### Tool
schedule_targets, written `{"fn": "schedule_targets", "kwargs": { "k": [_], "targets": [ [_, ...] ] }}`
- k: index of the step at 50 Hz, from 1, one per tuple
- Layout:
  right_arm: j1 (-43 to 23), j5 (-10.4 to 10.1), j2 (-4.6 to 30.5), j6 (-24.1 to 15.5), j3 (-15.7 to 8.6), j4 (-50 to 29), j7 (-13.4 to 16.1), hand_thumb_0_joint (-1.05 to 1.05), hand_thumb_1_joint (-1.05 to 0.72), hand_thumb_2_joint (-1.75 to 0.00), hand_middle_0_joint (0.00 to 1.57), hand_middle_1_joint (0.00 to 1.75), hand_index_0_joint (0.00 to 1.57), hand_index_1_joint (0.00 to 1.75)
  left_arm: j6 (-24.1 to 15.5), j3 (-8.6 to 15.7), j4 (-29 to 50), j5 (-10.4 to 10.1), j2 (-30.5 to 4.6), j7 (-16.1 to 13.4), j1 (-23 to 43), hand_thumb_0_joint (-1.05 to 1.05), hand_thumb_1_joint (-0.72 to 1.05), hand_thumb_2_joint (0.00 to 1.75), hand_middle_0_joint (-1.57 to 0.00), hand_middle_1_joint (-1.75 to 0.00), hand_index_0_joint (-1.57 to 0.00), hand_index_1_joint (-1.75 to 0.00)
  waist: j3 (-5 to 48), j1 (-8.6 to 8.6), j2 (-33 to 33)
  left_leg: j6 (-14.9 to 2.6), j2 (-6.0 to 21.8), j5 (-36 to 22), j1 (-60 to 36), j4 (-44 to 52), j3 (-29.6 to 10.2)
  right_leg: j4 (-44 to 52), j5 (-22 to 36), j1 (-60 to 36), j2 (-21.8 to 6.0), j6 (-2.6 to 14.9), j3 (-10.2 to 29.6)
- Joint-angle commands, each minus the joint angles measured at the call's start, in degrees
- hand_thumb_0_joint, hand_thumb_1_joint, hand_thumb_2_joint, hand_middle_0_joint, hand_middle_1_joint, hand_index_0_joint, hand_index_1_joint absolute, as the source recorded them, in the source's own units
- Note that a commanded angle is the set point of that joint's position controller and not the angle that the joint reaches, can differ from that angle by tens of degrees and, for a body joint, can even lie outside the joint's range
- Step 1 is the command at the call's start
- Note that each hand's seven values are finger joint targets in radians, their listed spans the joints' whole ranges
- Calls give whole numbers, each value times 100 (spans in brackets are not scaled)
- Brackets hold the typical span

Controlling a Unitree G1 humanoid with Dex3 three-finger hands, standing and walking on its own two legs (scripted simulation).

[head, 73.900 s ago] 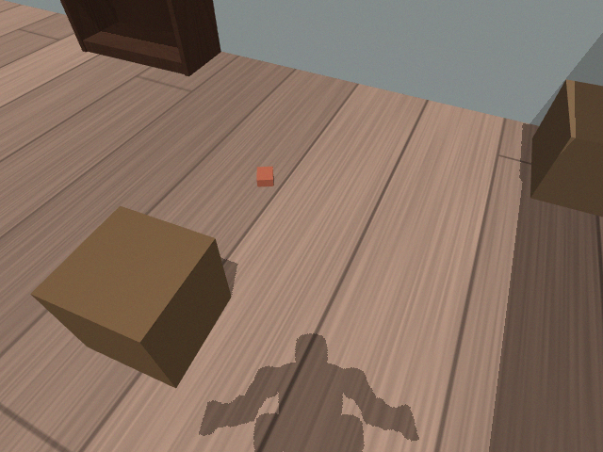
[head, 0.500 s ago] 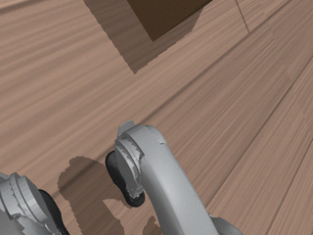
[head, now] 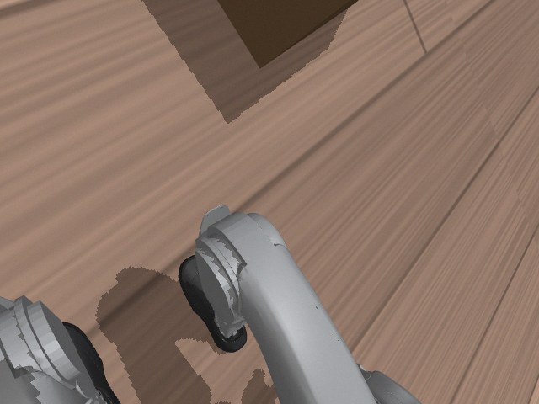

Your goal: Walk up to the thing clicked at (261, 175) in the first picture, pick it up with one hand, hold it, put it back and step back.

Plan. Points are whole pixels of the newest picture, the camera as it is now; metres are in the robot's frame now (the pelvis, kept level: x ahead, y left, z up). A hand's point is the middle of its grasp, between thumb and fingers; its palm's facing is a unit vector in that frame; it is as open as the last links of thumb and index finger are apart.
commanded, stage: open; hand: left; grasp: from above
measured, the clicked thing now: out of the picture +0.47 +0.35 -0.31
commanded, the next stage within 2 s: withdraw in 0.32 s
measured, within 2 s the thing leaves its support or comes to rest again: neither
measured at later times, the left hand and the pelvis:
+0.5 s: hand out of the picture +0.46 +0.35 -0.26, palm faces -0.24 -0.38 -0.89, open 13.5 cm; pelvis +0.00 +0.00 +0.00, yaw +0 degrees
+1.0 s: hand out of the picture +0.43 +0.38 -0.13, palm faces -0.43 -0.23 -0.87, open 13.9 cm; pelvis +0.00 +0.00 +0.02, yaw +5 degrees
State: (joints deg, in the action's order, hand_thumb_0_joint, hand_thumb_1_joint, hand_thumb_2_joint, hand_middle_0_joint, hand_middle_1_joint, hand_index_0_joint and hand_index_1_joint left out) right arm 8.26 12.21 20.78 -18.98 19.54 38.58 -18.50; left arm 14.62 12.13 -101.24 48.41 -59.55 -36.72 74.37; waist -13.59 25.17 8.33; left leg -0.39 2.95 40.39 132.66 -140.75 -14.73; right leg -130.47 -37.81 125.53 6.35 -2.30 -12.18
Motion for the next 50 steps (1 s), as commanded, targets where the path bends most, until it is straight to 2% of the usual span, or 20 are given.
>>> {"fn": "schedule_targets", "kwargs": {
  "k": [1,11,12,15,19,21,23,28,29,30,33,34,36,37,39,40,41,44,46,50],
  "targets": [
    [1412,-16,1882,-11,-423,185,15,0,-90,-90,20,30,20,30,-36,-124,738,75,-1160,-264,1515,0,-52,99,-13,-99,-12,-100,3894,377,-3397,43,239,-1486,-2873,1366,365,1144,1708,-2414,155,331,-406],
    [1506,0,1854,15,-420,234,4,0,-90,-90,20,30,20,30,20,-152,680,54,-1089,-247,1377,0,-50,100,-13,-102,-12,-102,3888,428,-3347,40,236,-1537,-2950,1386,365,1173,1768,-2512,160,325,-409],
    [1480,-22,1855,16,-416,278,4,0,-89,-90,20,30,20,30,26,-133,693,84,-1090,-264,1395,0,-48,99,-12,-102,-12,-102,3942,341,-3476,77,273,-1555,-3088,1428,307,1134,1712,-2337,146,352,-451],
    [1465,-20,1890,18,-407,228,2,0,-89,-90,20,30,20,30,21,-209,571,54,-957,-282,1421,0,-48,100,-13,-104,-13,-103,3801,446,-3503,94,289,-1532,-3102,1458,253,1107,1725,-2295,146,358,-477],
    [1290,-5,1895,1,-412,87,13,0,-89,-90,20,30,20,30,-34,-126,778,56,-1189,-304,1505,0,-47,101,-13,-104,-13,-104,3803,389,-3387,40,230,-1422,-2817,1419,357,1180,1682,-2417,153,328,-404],
    [1481,12,1841,34,-369,234,-1,0,-89,-90,20,30,20,30,27,-230,427,37,-896,-263,1255,0,-47,100,-12,-103,-12,-103,3760,460,-3272,32,260,-1526,-2890,1360,359,1207,1758,-2447,157,307,-422],
    [1457,-2,1858,9,-364,239,20,0,-89,-89,20,30,20,30,-25,-251,544,6,-1035,-227,1394,0,-45,94,-7,-99,-9,-96,3743,477,-3309,31,250,-1453,-2815,1382,331,1192,1712,-2444,165,311,-422],
    [1480,-87,1832,19,-442,290,60,0,-89,-90,20,30,20,30,-62,-136,1298,174,-1330,-101,1534,0,-46,95,-7,-98,-9,-96,4369,168,-3867,99,276,-1719,-3346,1472,351,1103,1809,-2480,138,378,-414],
    [1278,-113,1832,21,-477,3,73,0,-89,-90,20,30,20,30,-61,-247,1652,222,-1170,-20,1602,0,-46,95,-7,-98,-9,-96,4506,151,-3928,106,280,-1807,-3516,1478,371,1077,1851,-2491,161,392,-403],
    [1393,-141,1826,68,-530,261,102,0,-89,-90,20,30,20,30,-16,-158,1638,291,-1309,22,1409,0,-46,95,-7,-97,-9,-95,4765,-6,-4122,141,287,-1888,-3622,1523,391,1054,1902,-2510,171,411,-417],
    [1239,-301,1678,186,-700,92,95,0,-90,-90,20,30,20,30,53,-313,2493,425,-973,384,1148,0,-48,96,-7,-97,-8,-96,5148,-326,-4452,149,215,-2188,-3677,1488,502,960,2062,-2393,160,438,-337],
    [1384,-331,1621,275,-805,279,91,0,-90,-90,20,30,20,30,129,-349,2192,465,-796,542,557,0,-49,96,-7,-97,-8,-96,5185,-435,-4290,124,195,-2192,-3506,1476,592,1008,2156,-2539,200,422,-281],
    [1492,-463,1485,399,-1023,343,62,0,-90,-90,20,30,20,30,156,-338,2768,518,-641,892,194,0,-49,96,-7,-97,-8,-96,5567,-732,-4352,121,142,-2291,-3503,1515,672,961,2169,-2505,180,447,-191],
    [1262,-523,1393,450,-1061,66,43,0,-89,-90,20,30,20,30,109,-478,3251,523,-398,1068,348,0,-48,96,-7,-97,-8,-96,5618,-755,-4225,93,112,-2254,-3339,1513,675,953,2183,-2426,162,449,-160],
    [1353,-613,1430,630,-1219,86,68,0,-89,-90,20,30,20,30,81,-752,3153,609,52,1439,-47,0,-48,97,-7,-97,-8,-96,5125,-690,-3676,26,54,-1846,-2789,1575,729,1033,1892,-2176,169,460,-132],
    [1611,-614,1472,752,-1317,307,100,0,-89,-90,20,30,20,30,63,-672,2842,710,-3,1620,-597,0,-48,96,-8,-97,-9,-96,4982,-705,-3412,1,39,-1767,-2702,1577,759,1050,1817,-2202,174,461,-92],
    [1686,-630,1551,841,-1415,227,152,0,-89,-90,20,30,20,30,-58,-725,3315,721,96,1810,-314,0,-46,96,-8,-98,-9,-96,4971,-631,-3244,-18,-6,-1641,-2615,1648,749,1165,1666,-2160,129,491,-78],
    [1623,-710,1475,1040,-1614,66,324,0,-89,-90,20,30,20,30,-445,-914,4069,885,283,2404,-88,0,-49,98,-8,-98,-8,-98,5080,-700,-2937,-35,-56,-1229,-2857,1847,787,1461,1166,-2121,57,547,35],
    [1521,-739,1370,1187,-1675,-96,474,0,-89,-90,20,30,20,30,-711,-973,3961,995,189,2752,-274,0,-49,99,-9,-98,-8,-98,4736,-741,-2386,-66,-98,-757,-2472,1880,839,1648,530,-2123,76,567,221],
    [1459,-712,1286,1452,-1747,-225,880,0,-88,-90,20,30,20,30,-1436,-1089,4291,1199,165,3316,-80,0,-45,97,-10,-96,-10,-96,4476,-728,-2017,-63,-161,-480,-2537,1949,913,1881,91,-1936,19,590,300]
  ]
}}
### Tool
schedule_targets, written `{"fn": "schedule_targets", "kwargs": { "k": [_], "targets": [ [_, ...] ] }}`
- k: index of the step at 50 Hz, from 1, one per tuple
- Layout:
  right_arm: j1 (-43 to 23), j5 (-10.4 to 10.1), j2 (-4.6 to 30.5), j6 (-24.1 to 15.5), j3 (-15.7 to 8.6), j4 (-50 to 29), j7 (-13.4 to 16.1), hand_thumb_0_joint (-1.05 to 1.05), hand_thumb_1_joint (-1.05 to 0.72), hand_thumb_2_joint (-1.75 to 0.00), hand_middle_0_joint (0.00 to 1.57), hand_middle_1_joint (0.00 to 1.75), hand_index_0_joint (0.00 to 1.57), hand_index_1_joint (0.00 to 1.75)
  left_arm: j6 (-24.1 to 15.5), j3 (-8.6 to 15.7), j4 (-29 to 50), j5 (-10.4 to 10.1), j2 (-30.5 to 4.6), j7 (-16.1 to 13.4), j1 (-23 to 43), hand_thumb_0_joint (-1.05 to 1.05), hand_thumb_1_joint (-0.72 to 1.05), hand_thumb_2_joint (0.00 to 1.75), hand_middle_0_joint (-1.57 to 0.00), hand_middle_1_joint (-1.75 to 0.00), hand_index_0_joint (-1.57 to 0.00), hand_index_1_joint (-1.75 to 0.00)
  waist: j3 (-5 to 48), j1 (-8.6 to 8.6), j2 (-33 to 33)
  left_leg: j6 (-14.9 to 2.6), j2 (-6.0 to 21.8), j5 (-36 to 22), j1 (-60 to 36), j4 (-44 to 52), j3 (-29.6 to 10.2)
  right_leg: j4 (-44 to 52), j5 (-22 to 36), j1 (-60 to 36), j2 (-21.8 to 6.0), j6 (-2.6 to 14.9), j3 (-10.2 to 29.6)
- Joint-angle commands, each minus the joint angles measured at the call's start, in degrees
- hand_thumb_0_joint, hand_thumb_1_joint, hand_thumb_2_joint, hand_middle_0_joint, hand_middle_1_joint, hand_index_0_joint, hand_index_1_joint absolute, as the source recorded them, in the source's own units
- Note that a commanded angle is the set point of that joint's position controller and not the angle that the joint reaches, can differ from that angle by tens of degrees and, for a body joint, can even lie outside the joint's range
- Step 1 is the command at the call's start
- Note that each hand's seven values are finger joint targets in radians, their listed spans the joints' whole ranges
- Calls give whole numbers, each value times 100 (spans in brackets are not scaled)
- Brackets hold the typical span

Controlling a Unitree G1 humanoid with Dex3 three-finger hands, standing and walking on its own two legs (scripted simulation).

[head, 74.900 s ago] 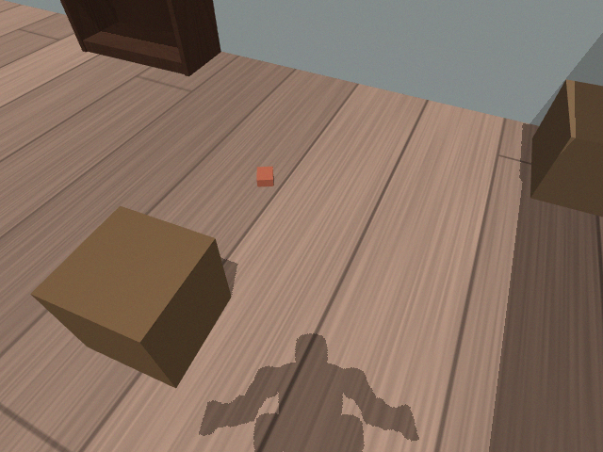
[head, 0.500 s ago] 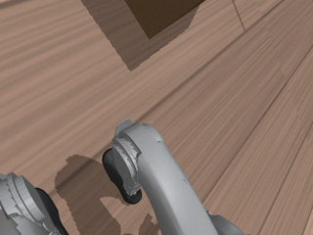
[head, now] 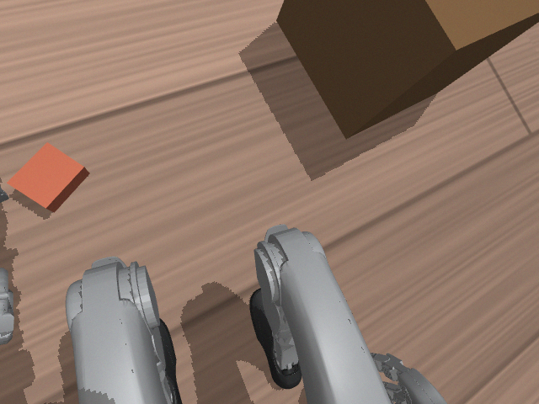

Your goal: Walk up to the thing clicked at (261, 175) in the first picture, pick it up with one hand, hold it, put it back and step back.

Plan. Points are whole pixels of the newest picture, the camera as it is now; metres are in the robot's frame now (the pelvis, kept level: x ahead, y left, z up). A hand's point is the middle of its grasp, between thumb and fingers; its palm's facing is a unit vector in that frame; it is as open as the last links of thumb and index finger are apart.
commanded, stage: withdraw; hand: left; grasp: from above
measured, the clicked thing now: (50, 177) +0.50 +0.31 -0.33
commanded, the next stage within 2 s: home in 0.42 s
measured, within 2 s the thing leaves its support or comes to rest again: neither
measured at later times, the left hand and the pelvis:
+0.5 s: hand (23, 170) +0.47 +0.30 -0.19, palm faces -0.46 -0.06 -0.89, open 12.5 cm; pelvis -0.01 +0.00 -0.01, yaw +1 degrees
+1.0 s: hand out of the picture +0.40 +0.31 -0.06, palm faces -0.33 -0.51 -0.80, open 9.4 cm; pelvis +0.01 +0.00 +0.07, yaw +4 degrees
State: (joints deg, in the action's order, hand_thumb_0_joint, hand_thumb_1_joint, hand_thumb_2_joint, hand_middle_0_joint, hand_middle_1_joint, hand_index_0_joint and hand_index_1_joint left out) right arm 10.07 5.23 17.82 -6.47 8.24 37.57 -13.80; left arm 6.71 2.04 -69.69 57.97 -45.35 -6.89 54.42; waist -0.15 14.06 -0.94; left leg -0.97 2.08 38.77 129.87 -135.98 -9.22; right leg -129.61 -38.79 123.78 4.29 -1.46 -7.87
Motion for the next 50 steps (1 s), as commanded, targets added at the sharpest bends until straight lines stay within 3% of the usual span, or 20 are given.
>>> {"fn": "schedule_targets", "kwargs": {
  "k": [1,5,7,9,12,13,17,21,22,26,27,28,29,34,38,40,41,45,48,50],
  "targets": [
    [1267,-24,1515,250,-604,-148,495,0,-88,-90,20,30,20,30,-818,-75,1169,296,-1370,419,1891,0,-44,96,-11,-95,-11,-95,3266,307,-1113,0,-67,-370,-2321,1513,382,1773,228,-1864,228,492,-57],
    [1177,-18,1494,382,-538,-183,840,0,-88,-90,20,30,20,30,-1381,-219,1027,509,-1341,663,1809,0,-38,93,-16,-90,-16,-90,3240,274,-1102,-11,-76,-569,-2535,1523,372,1725,542,-1645,150,472,-150],
    [1191,-22,1433,443,-475,-198,934,0,-88,-90,20,30,20,30,-1684,-163,1302,541,-1526,651,2082,0,-33,89,-21,-85,-20,-85,3557,128,-1340,-11,-68,-774,-2646,1519,390,1599,798,-1776,120,434,-121],
    [1115,2,1481,467,-444,-243,1010,0,-88,-89,20,30,20,30,-1910,-251,1022,586,-1369,589,1945,0,-33,89,-20,-86,-20,-85,3331,157,-1281,-5,-91,-692,-2647,1527,361,1600,714,-1530,98,446,-218],
    [1110,64,1478,518,-383,-209,1056,0,-88,-89,20,30,20,30,-2256,-240,1145,760,-1498,273,2339,0,-28,84,-24,-82,-24,-81,3639,155,-1715,34,-78,-901,-3035,1550,307,1397,989,-1405,67,413,-294],
    [1095,83,1421,525,-360,-185,1045,0,-88,-89,20,30,20,30,-2284,-142,1005,794,-1584,102,2230,0,-27,83,-25,-81,-26,-80,3774,39,-1871,45,-68,-1020,-3145,1564,335,1310,1101,-1457,64,398,-276],
    [1119,183,1397,614,-270,-92,958,0,-87,-89,20,30,20,30,-2188,-419,-10,1001,-1028,-724,2311,0,-23,80,-27,-78,-28,-77,3330,373,-1598,-23,-83,-868,-2742,1460,315,1262,1070,-1169,95,358,-370],
    [1089,273,1490,537,-237,-90,900,0,-87,-89,20,30,20,30,-1975,151,-199,1311,-1822,-1412,2565,0,-18,75,-32,-73,-33,-71,3741,185,-2238,40,-83,-1006,-3031,1382,326,945,1173,-1116,57,375,-427],
    [1123,299,1487,504,-260,-105,885,0,-87,-89,20,30,20,30,-1907,139,-318,1371,-1761,-1518,2609,0,-16,74,-34,-71,-35,-70,3827,258,-2192,32,-76,-1040,-3072,1332,323,896,1216,-1095,51,371,-444],
    [1153,329,1451,379,-265,-169,865,0,-88,-89,20,30,20,30,-1667,458,-268,1333,-2115,-1742,2504,0,-13,81,-27,-70,-27,-72,4199,226,-2177,-14,-75,-1049,-2915,1186,425,896,1242,-1370,59,345,-331],
    [1180,330,1424,364,-279,-181,857,0,-88,-89,20,30,20,30,-1620,521,-77,1315,-2227,-1753,2547,0,-18,74,-32,-73,-34,-72,4444,191,-2223,-25,-68,-1063,-2826,1142,457,939,1253,-1574,57,331,-255],
    [1203,326,1407,347,-300,-197,847,0,-88,-89,20,30,20,30,-1577,551,103,1244,-2251,-1733,2667,0,-12,82,-25,-68,-26,-70,4658,209,-2220,-40,-56,-1080,-2848,1106,473,983,1265,-1712,61,324,-190],
    [1217,297,1403,340,-325,-184,844,0,-88,-90,20,30,20,30,-1526,669,273,1138,-2356,-1716,2520,0,-11,90,-24,-64,-22,-66,4802,73,-2394,-35,-68,-1132,-2856,1156,518,999,1289,-1817,48,324,-162],
    [1425,173,1283,389,-592,-178,804,0,-89,-90,20,30,20,30,-1234,598,707,510,-1907,-1204,1681,0,-3,91,-24,-60,-22,-62,5149,-94,-2140,-70,-81,-1256,-2988,1341,580,1274,1440,-2294,77,309,-95],
    [1560,-35,1296,524,-882,-191,788,0,-89,-90,20,30,20,30,-1026,567,1444,-165,-1385,-594,919,0,19,90,-23,-53,-21,-54,5234,-330,-1901,-60,-110,-1511,-3342,1747,595,1581,1590,-2436,49,348,-82],
    [1546,-155,1286,609,-1018,-259,785,0,-89,-90,20,30,20,30,-925,600,2128,-588,-1120,-277,416,0,31,86,-21,-45,-20,-46,5429,-558,-1895,-38,-110,-1715,-3792,2045,541,1719,1635,-2480,30,388,-61],
    [1472,-203,1292,654,-1084,-271,797,0,-89,-90,20,30,20,30,-861,615,2231,-782,-969,-132,120,0,39,85,-21,-42,-20,-42,5170,-600,-1803,-26,-98,-1735,-3890,2181,508,1819,1574,-2318,12,414,-39],
    [1175,-380,1088,764,-1121,-408,868,0,-90,-90,20,30,20,30,-637,587,3278,-1696,-323,280,-772,0,65,82,-19,-31,-19,-32,4579,-698,-1211,-108,-86,-1537,-3742,2627,481,2274,1521,-2503,-16,403,90],
    [920,-483,993,761,-1180,-585,938,0,-90,-90,20,30,20,30,-523,512,3915,-2231,28,493,-1400,0,89,90,-20,-30,-20,-30,4463,-775,-1054,-112,-63,-1089,-3976,3123,378,2588,1237,-2751,-47,385,149],
    [771,-537,920,721,-1243,-704,986,0,-90,-90,20,30,20,30,-471,548,4592,-2556,133,519,-1503,0,90,90,-20,-30,-20,-30,4639,-822,-1074,-125,-45,-838,-4279,3451,340,2834,1152,-3071,-67,355,195]
  ]
}}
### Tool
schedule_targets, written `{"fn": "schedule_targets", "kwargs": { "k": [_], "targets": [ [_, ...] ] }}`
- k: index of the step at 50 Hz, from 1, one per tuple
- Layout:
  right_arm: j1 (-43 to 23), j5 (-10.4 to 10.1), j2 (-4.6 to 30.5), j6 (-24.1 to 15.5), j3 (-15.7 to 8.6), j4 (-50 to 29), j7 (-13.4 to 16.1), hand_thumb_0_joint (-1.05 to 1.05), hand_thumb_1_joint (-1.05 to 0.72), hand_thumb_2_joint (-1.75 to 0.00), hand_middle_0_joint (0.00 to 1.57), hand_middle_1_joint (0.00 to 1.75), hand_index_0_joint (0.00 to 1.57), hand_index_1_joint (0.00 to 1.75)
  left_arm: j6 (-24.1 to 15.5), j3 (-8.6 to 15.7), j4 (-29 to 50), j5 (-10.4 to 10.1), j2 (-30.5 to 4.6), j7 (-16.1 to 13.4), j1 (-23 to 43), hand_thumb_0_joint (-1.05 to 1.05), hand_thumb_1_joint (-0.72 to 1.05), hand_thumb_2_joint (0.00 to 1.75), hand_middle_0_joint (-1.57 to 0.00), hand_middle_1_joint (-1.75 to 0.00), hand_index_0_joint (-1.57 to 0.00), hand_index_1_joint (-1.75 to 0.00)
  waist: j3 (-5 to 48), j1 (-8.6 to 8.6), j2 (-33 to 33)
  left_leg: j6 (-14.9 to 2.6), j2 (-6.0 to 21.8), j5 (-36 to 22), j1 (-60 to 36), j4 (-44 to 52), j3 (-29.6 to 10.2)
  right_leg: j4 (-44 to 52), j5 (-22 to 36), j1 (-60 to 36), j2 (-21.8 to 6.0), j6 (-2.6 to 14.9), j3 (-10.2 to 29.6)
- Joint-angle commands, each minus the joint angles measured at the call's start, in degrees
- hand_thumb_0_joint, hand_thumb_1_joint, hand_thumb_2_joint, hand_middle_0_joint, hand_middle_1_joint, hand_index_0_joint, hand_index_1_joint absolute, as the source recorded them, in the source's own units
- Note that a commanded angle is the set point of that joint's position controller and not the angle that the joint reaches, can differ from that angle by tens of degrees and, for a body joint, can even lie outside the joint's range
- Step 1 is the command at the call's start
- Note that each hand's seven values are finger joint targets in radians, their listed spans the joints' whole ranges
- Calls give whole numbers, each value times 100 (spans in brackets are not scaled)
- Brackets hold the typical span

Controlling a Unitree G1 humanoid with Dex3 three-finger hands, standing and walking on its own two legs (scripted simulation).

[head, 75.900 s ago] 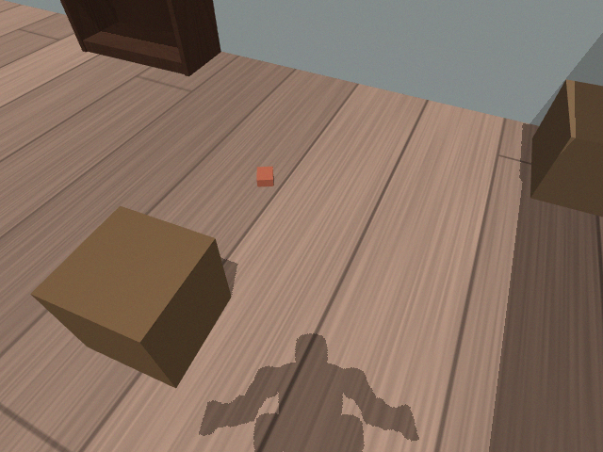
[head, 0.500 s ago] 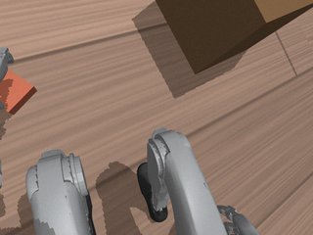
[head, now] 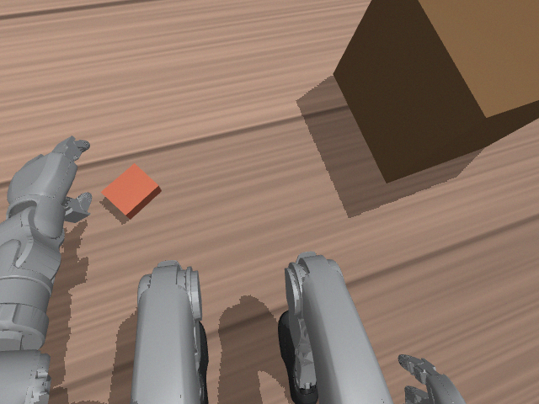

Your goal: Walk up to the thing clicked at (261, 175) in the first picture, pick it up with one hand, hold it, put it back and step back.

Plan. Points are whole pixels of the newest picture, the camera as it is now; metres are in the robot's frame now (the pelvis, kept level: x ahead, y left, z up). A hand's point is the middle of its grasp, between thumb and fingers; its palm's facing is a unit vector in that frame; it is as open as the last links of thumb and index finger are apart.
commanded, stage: home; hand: left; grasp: from above
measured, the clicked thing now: (132, 191) +0.51 +0.27 -0.40
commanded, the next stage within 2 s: none
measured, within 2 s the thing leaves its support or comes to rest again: neither
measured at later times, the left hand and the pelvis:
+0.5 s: hand (21, 295) +0.27 +0.23 +0.08, palm faces +0.05 -0.94 -0.33, open 7.4 cm; pelvis +0.03 +0.00 +0.18, yaw +6 degrees
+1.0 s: hand out of the picture +0.22 +0.21 +0.25, palm faces +0.19 -0.96 -0.20, open 7.4 cm; pelvis +0.09 +0.01 +0.29, yaw +8 degrees
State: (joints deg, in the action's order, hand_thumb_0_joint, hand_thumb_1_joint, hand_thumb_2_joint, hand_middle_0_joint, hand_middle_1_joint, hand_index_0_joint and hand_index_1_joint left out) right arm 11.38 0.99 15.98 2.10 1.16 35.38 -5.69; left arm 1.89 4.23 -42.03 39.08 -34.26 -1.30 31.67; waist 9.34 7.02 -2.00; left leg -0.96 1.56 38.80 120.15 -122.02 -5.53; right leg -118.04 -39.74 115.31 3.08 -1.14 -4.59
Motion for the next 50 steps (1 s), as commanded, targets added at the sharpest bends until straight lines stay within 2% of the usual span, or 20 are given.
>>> {"fn": "schedule_targets", "kwargs": {
  "k": [1,4,5,6,7,9,11,13,16,18,21,22,26,29,31,34,39,40,44,50],
  "targets": [
    [567,-142,1079,-168,-541,-519,205,0,-90,-90,20,30,20,30,39,282,2007,-836,-843,-42,661,0,90,90,-20,-30,-20,-30,3520,-90,-943,-124,5,-615,-3320,2238,-61,1798,1114,-2264,37,316,-129],
    [335,-208,1009,-295,-568,-626,323,0,-90,-90,20,30,20,30,155,240,2393,-1301,-561,-68,149,0,90,90,-20,-30,-20,-30,3258,-127,-794,-128,12,-310,-3693,2678,-38,2268,914,-2541,22,290,-47],
    [256,-223,1000,-344,-560,-641,371,0,-90,-90,20,30,20,30,167,188,2729,-1459,-470,-82,126,0,90,90,-20,-30,-20,-30,3267,-97,-1004,-101,8,-331,-3908,2853,-71,2333,952,-2646,-9,292,-29],
    [204,-236,1002,-386,-561,-688,410,0,-90,-90,20,30,20,30,242,332,2748,-1565,-543,-124,-115,0,90,90,-20,-30,-20,-30,3362,-211,-957,-91,4,-386,-4150,2970,-83,2436,997,-2828,-8,285,-14],
    [115,-261,974,-427,-554,-701,461,0,-90,-90,20,30,20,30,333,303,2712,-1675,-415,-142,-429,0,90,90,-20,-30,-20,-30,3264,-231,-833,-79,10,-444,-4286,3090,-70,2570,994,-2907,-21,284,-5],
    [7,-293,922,-525,-550,-772,552,0,-90,-90,20,30,20,30,449,225,3152,-1970,-140,-178,-671,0,90,90,-20,-30,-20,-30,3263,-201,-921,-56,-10,-509,-4610,3343,-42,2846,1018,-3167,-36,289,46],
    [-137,-323,870,-617,-510,-784,659,0,-90,-90,20,30,20,30,595,264,3314,-2266,-48,-242,-958,0,90,90,-20,-30,-20,-30,3152,-223,-819,-59,-30,-440,-4859,3578,-35,3150,969,-3457,-42,278,92],
    [-240,-329,808,-688,-473,-820,728,0,-90,-90,20,30,20,30,761,180,3232,-2556,188,-255,-1422,0,90,90,-20,-30,-20,-30,2877,-152,-594,-80,-52,-411,-4942,3798,-7,3469,917,-3755,-44,261,133],
    [-325,-356,737,-791,-409,-920,828,0,-90,-90,20,30,20,30,960,257,3519,-3014,300,-285,-1865,0,90,90,-20,-30,-20,-30,2778,-193,-561,-82,-76,-544,-5330,4162,19,3877,994,-4280,-52,254,191],
    [-366,-368,694,-852,-363,-970,887,0,-90,-90,20,30,20,30,1120,227,3540,-3244,489,-283,-2301,0,90,90,-20,-30,-20,-30,2484,-208,-518,-65,-65,-615,-5572,4483,8,4137,1030,-4510,-63,256,202],
    [-306,-394,601,-927,-286,-1077,992,0,-90,-90,20,30,20,30,1324,301,3876,-3576,622,-333,-2730,0,90,90,-20,-30,-20,-30,2425,-235,-375,-74,-86,-819,-6052,4882,37,4657,1208,-5170,-67,241,238],
    [-289,-398,536,-962,-251,-1087,1040,0,-90,-90,20,30,20,30,1384,196,4041,-3663,777,-341,-2842,0,90,90,-20,-30,-20,-30,2331,-195,-396,-73,-100,-953,-6179,4999,108,4865,1297,-5363,-69,242,259],
    [-105,-404,444,-1080,-150,-1128,1226,0,-90,-90,20,30,20,30,1625,337,4335,-3993,980,-387,-3402,0,90,90,-20,-30,-20,-30,2070,-258,-380,-56,-100,-1522,-6795,5493,138,5385,1732,-6060,-83,238,249],
    [43,-383,380,-1175,-103,-1150,1376,0,-90,-90,20,30,20,30,1766,268,4581,-4149,1217,-373,-3961,0,90,90,-20,-30,-20,-30,1866,-222,-407,-38,-112,-1969,-7254,5873,176,5792,2090,-6542,-85,235,228],
    [135,-363,379,-1225,-86,-1182,1450,0,-90,-90,20,30,20,30,1835,329,4770,-4226,1249,-374,-4286,0,90,90,-20,-30,-20,-30,1644,-305,-472,-4,-99,-2047,-7578,6213,117,6016,2142,-6785,-99,232,197],
    [273,-328,335,-1293,-84,-1281,1540,0,-90,-90,20,30,20,30,1939,241,5094,-4282,1406,-363,-4808,0,90,90,-20,-30,-20,-30,1481,-287,-485,11,-105,-2328,-7993,6556,153,6403,2388,-7225,-87,220,162],
    [330,-276,317,-1430,-101,-1445,1628,0,-90,-90,20,30,20,30,2048,144,5697,-4286,1524,-319,-5598,0,90,90,-20,-30,-20,-30,1085,-388,-464,45,-68,-2543,-8483,7082,94,6783,2526,-7658,-61,219,63],
    [354,-273,286,-1455,-99,-1467,1648,0,-90,-90,20,30,20,30,2075,49,5783,-4277,1597,-304,-5774,0,90,90,-20,-30,-20,-30,1019,-391,-412,36,-87,-2658,-8527,7097,121,6861,2626,-7733,-55,210,62],
    [339,-243,301,-1533,-127,-1538,1663,0,-90,-90,20,30,20,30,2149,38,5954,-4289,1655,-211,-6080,0,90,90,-20,-30,-20,-30,669,-386,-123,-13,-121,-2700,-8557,7233,177,7110,2670,-7960,-51,193,38],
    [248,-202,350,-1646,-160,-1590,1687,0,-90,-90,20,30,20,30,2183,62,6087,-4251,1575,-88,-6026,0,90,90,-20,-30,-20,-30,269,-394,71,-45,-160,-2300,-8534,7321,257,7332,2337,-7961,-110,135,74]
  ]
}}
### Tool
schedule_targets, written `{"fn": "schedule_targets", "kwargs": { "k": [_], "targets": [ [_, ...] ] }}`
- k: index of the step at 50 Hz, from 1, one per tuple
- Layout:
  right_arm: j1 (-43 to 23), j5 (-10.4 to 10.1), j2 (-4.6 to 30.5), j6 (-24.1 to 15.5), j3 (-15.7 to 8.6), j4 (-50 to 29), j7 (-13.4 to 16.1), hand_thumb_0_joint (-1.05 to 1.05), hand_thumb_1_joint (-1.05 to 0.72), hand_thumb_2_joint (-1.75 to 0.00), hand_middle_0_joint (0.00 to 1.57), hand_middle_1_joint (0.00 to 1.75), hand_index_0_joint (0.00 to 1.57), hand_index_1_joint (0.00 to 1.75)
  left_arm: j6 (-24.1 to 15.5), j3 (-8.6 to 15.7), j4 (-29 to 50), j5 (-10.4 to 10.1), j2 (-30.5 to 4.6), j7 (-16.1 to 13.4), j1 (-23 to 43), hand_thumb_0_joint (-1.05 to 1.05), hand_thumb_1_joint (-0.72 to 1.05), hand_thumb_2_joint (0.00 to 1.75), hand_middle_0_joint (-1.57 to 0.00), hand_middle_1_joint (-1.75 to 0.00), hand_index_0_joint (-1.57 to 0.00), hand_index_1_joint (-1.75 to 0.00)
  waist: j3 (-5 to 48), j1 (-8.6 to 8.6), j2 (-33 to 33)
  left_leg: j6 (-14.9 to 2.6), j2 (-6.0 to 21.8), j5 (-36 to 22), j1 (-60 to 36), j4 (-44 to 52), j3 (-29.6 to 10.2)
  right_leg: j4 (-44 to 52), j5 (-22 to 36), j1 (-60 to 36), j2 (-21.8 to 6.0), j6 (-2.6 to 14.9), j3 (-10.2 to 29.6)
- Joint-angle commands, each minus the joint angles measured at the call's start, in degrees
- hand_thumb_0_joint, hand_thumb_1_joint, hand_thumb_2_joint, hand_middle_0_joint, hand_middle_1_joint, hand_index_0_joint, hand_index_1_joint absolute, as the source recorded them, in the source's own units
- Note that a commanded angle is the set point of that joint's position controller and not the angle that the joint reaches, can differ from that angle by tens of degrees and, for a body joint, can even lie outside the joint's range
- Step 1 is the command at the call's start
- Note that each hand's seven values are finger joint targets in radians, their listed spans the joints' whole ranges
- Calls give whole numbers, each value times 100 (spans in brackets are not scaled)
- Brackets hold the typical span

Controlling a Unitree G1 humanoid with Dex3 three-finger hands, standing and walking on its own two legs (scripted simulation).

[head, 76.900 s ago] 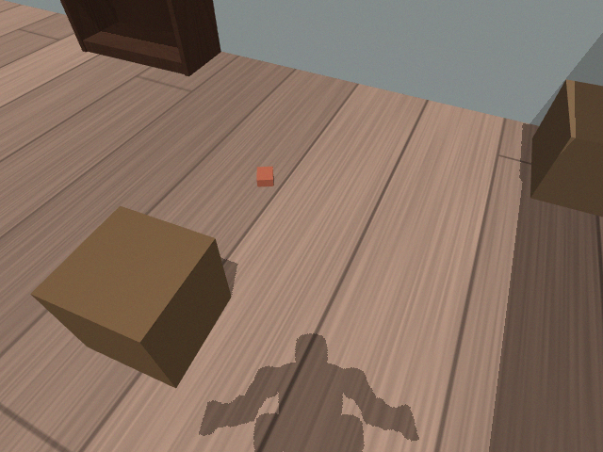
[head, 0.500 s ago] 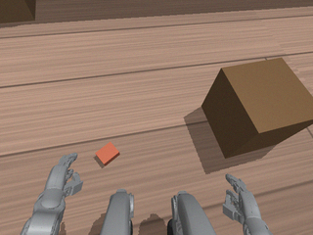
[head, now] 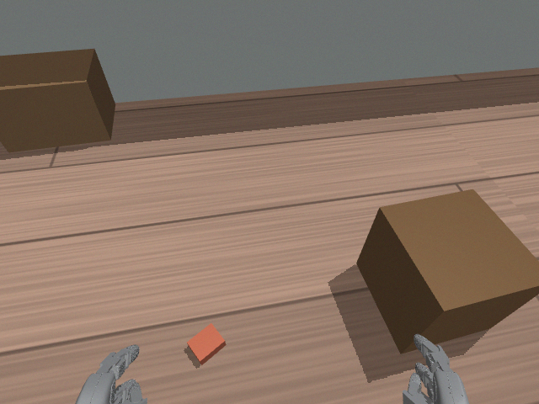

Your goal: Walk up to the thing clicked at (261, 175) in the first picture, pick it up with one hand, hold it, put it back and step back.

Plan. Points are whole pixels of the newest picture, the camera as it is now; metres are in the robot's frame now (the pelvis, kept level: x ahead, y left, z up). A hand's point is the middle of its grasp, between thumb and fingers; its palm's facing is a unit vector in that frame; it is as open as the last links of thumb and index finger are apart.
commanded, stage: home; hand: left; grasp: from above
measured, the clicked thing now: (206, 343) +0.46 +0.20 -0.69
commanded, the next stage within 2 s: stand in 1.94 s
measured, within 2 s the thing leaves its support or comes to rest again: neither
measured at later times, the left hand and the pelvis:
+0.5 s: hand out of the picture +0.15 +0.18 -0.05, palm faces +0.05 -0.98 -0.20, open 7.4 cm; pelvis -0.01 +0.00 +0.00, yaw +0 degrees
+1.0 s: hand out of the picture +0.15 +0.18 -0.05, palm faces +0.04 -0.98 -0.20, open 7.4 cm; pelvis -0.01 +0.00 +0.00, yaw +0 degrees
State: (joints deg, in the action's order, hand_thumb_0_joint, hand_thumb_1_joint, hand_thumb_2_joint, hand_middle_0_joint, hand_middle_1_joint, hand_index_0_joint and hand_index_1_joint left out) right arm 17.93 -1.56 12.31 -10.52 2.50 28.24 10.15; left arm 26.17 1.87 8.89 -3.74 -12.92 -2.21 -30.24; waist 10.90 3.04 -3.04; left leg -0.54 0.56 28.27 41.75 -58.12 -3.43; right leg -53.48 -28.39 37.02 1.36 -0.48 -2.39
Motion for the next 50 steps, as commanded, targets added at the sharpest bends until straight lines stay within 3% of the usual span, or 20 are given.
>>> {"fn": "schedule_targets", "kwargs": {
  "k": [1,7,10,17,27,33,50],
  "targets": [
    [-382,69,725,-418,-309,-851,95,0,-90,-90,20,30,20,30,-253,283,966,49,-526,28,197,0,90,90,-20,-30,-20,-30,177,34,150,-79,-62,-1336,-760,911,64,837,1280,-151,58,74,-140],
    [-371,100,768,-476,-345,-799,68,0,-90,-90,20,30,20,30,-318,340,1057,86,-625,61,216,0,90,90,-20,-30,-20,-30,466,-6,44,-64,-94,-1931,-996,762,86,754,1865,-367,23,52,-81],
    [-402,111,768,-476,-351,-765,58,0,-90,-90,20,30,20,30,-315,313,1016,117,-621,54,206,0,90,90,-20,-30,-20,-30,472,-19,-75,-40,-76,-2052,-1072,794,60,710,1888,-350,31,69,-91],
    [-525,105,773,-457,-324,-807,38,0,-90,-90,20,30,20,30,-298,315,854,111,-597,34,198,0,90,90,-20,-30,-20,-30,191,-89,-1,-42,-64,-1478,-860,974,9,795,1366,-293,43,81,-131],
    [-506,102,764,-493,-335,-822,55,0,-90,-90,20,30,20,30,-311,328,880,80,-612,50,249,0,90,90,-20,-30,-20,-30,244,-45,24,-60,-69,-1138,-806,951,58,851,1109,-207,34,63,-86],
    [-515,95,770,-521,-333,-799,65,0,-90,-90,20,30,20,30,-344,327,976,86,-622,45,243,0,90,90,-20,-30,-20,-30,198,-118,-97,-32,-29,-944,-756,1052,-9,791,918,-152,49,83,-110],
    [-496,94,747,-560,-332,-753,67,0,-90,-90,20,30,20,30,-324,318,983,73,-633,72,246,0,90,90,-20,-30,-20,-30,285,-96,-64,-37,-43,-1143,-781,956,20,782,1074,-214,29,79,-76]
  ]
}}
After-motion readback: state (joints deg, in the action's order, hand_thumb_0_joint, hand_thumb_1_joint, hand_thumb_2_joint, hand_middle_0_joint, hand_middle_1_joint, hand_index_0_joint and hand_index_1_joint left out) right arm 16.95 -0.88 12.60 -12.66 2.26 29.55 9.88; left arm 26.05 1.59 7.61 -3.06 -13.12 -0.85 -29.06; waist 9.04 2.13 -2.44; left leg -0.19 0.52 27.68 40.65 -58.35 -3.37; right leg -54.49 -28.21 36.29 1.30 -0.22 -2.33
